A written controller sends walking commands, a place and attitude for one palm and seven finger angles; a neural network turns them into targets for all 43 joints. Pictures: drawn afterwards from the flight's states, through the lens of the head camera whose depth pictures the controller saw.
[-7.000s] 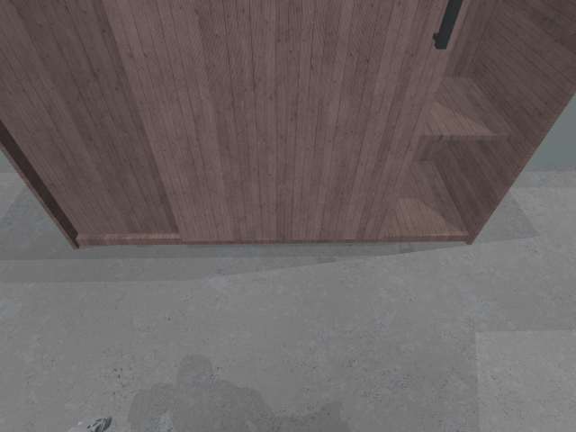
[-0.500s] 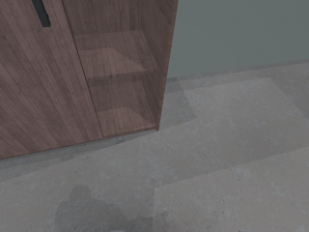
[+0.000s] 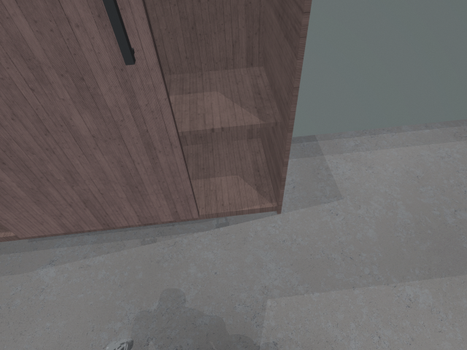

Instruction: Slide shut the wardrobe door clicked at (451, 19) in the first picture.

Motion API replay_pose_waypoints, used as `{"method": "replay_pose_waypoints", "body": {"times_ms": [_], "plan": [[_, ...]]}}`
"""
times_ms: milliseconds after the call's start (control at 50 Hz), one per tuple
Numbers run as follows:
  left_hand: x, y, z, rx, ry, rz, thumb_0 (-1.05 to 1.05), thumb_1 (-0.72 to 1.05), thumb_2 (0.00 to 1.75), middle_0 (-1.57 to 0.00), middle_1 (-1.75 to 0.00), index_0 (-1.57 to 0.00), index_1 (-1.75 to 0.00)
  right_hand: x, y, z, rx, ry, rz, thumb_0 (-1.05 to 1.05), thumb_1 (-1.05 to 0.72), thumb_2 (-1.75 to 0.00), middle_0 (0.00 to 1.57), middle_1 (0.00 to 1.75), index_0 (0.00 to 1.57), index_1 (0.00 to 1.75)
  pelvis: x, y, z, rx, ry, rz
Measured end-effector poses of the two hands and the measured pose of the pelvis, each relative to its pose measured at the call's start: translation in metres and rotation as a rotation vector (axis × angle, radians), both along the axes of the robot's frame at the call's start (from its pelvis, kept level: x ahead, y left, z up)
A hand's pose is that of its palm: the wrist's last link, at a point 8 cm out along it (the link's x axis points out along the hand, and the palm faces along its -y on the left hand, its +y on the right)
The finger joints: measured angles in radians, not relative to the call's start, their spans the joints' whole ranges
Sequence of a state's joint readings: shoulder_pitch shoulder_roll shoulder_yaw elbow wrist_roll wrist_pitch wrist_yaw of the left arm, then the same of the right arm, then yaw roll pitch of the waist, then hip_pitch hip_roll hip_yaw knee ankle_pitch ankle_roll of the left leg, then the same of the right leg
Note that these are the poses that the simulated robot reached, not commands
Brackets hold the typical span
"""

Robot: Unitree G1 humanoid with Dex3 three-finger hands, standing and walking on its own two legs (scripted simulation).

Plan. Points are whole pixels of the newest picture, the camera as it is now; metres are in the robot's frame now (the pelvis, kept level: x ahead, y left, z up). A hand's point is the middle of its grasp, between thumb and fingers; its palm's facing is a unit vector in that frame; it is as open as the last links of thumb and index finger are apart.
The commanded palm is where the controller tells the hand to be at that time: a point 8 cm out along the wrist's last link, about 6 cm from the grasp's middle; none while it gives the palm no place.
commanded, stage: take the last steps up to it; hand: left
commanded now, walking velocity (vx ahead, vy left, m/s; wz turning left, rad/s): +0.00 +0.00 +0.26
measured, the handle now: out of the picture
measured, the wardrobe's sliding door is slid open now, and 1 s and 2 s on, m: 0.39 0.39 0.39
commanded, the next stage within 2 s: come to a stop and stand still in 1.04 s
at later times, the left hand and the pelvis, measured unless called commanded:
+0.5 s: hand out of the picture -0.05 +0.24 -0.17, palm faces +0.18 -0.97 -0.18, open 7.3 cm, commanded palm none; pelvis +0.03 +0.06 +0.01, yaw +6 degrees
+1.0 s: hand (155, 276) +0.30 +0.21 -0.16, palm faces +0.12 -0.97 -0.19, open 7.3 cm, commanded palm none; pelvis +0.22 +0.03 +0.00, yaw +6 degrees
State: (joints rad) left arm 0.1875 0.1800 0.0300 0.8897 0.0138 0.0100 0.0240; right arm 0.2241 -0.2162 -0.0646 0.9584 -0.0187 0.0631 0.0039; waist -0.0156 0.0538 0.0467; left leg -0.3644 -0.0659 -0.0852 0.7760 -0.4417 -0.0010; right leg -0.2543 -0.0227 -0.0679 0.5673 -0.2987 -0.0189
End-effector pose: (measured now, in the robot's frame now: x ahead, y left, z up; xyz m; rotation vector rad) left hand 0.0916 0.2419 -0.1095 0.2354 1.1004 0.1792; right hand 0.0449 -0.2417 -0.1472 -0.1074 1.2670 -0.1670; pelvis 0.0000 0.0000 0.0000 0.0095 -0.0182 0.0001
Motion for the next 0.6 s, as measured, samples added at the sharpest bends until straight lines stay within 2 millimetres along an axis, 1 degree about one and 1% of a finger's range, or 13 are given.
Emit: {"method": "replay_pose_waypoints", "body": {"times_ms": [60, 120, 220, 280, 360, 400, 420, 460, 500, 540, 600], "plan": [[-0.021, -0.006, 0.003, -0.007, 0.024, 0.037, 0.00, 0.91, 0.90, -0.21, -0.30, -0.21, -0.30, 0.000, -0.006, 0.003, 0.003, 0.016, 0.018, 0.01, -0.90, -0.90, 0.20, 0.30, 0.20, 0.30, -0.002, -0.004, 0.005, 0.010, -0.007, 0.022], [-0.042, -0.009, 0.002, -0.015, 0.058, 0.074, 0.00, 0.91, 0.90, -0.21, -0.30, -0.21, -0.30, 0.001, -0.009, 0.007, -0.003, 0.024, 0.040, 0.01, -0.90, -0.90, 0.20, 0.30, 0.20, 0.30, -0.004, -0.005, 0.008, 0.015, -0.009, 0.047], [-0.081, -0.005, -0.005, -0.047, 0.114, 0.145, 0.00, 0.91, 0.90, -0.21, -0.30, -0.21, -0.30, 0.008, -0.006, 0.015, -0.023, 0.049, 0.102, 0.01, -0.91, -0.90, 0.20, 0.30, 0.20, 0.30, -0.004, 0.000, 0.012, 0.013, -0.001, 0.082], [-0.109, 0.002, -0.011, -0.071, 0.168, 0.191, 0.00, 0.91, 0.90, -0.21, -0.30, -0.21, -0.30, 0.020, 0.005, 0.022, -0.038, 0.046, 0.145, 0.01, -0.91, -0.90, 0.19, 0.30, 0.20, 0.30, -0.002, 0.009, 0.013, 0.006, 0.010, 0.097], [-0.147, 0.018, -0.025, -0.107, 0.267, 0.255, 0.00, 0.91, 0.90, -0.21, -0.30, -0.21, -0.30, 0.044, 0.029, 0.028, -0.065, -0.004, 0.196, 0.01, -0.91, -0.90, 0.19, 0.30, 0.20, 0.30, 0.006, 0.029, 0.008, -0.013, 0.020, 0.112], [-0.162, 0.027, -0.035, -0.124, 0.324, 0.275, 0.00, 0.91, 0.90, -0.21, -0.30, -0.21, -0.30, 0.053, 0.042, 0.026, -0.081, -0.039, 0.202, 0.01, -0.91, -0.90, 0.19, 0.30, 0.20, 0.30, 0.011, 0.040, 0.002, -0.027, 0.020, 0.113], [-0.165, 0.031, -0.037, -0.129, 0.354, 0.273, 0.00, 0.91, 0.90, -0.21, -0.30, -0.20, -0.30, 0.054, 0.049, 0.028, -0.081, -0.048, 0.197, 0.01, -0.91, -0.90, 0.19, 0.30, 0.20, 0.30, 0.013, 0.044, 0.002, -0.024, 0.015, 0.107], [-0.163, 0.038, -0.036, -0.136, 0.393, 0.261, 0.00, 0.91, 0.90, -0.20, -0.30, -0.20, -0.30, 0.051, 0.060, 0.030, -0.076, -0.052, 0.181, 0.01, -0.91, -0.90, 0.20, 0.30, 0.20, 0.30, 0.022, 0.051, 0.005, -0.027, 0.007, 0.100], [-0.149, 0.045, -0.033, -0.141, 0.389, 0.250, 0.01, 0.91, 0.90, -0.20, -0.30, -0.20, -0.30, 0.043, 0.070, 0.031, -0.068, -0.025, 0.162, 0.01, -0.91, -0.90, 0.20, 0.30, 0.20, 0.30, 0.031, 0.056, 0.009, -0.030, 0.001, 0.104], [-0.127, 0.051, -0.030, -0.142, 0.357, 0.239, 0.01, 0.91, 0.90, -0.20, -0.30, -0.20, -0.30, 0.032, 0.078, 0.030, -0.058, 0.024, 0.145, 0.01, -0.91, -0.90, 0.20, 0.30, 0.20, 0.30, 0.041, 0.061, 0.012, -0.027, -0.001, 0.106], [-0.086, 0.058, -0.028, -0.134, 0.296, 0.223, 0.01, 0.91, 0.90, -0.20, -0.30, -0.20, -0.30, 0.014, 0.087, 0.026, -0.035, 0.109, 0.118, 0.01, -0.91, -0.90, 0.20, 0.30, 0.20, 0.30, 0.058, 0.064, 0.013, -0.018, -0.001, 0.107]]}}
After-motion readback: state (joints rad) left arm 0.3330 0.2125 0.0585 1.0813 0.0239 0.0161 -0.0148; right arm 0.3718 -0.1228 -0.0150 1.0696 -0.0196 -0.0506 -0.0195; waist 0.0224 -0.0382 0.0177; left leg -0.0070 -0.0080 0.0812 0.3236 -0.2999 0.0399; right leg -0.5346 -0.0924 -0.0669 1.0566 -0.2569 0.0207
